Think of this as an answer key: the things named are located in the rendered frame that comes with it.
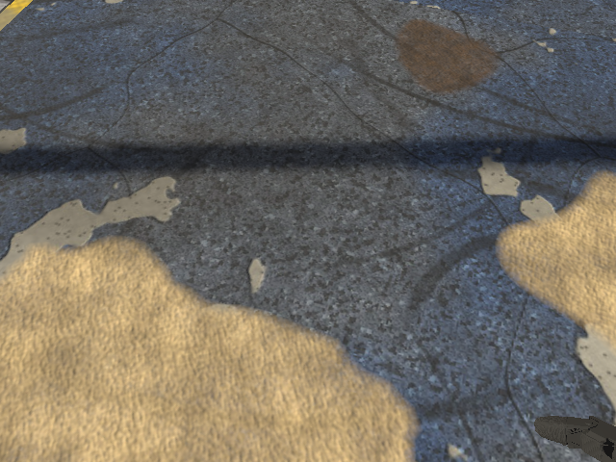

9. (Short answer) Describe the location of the robot right hand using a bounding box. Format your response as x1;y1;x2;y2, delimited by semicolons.
534;416;616;462

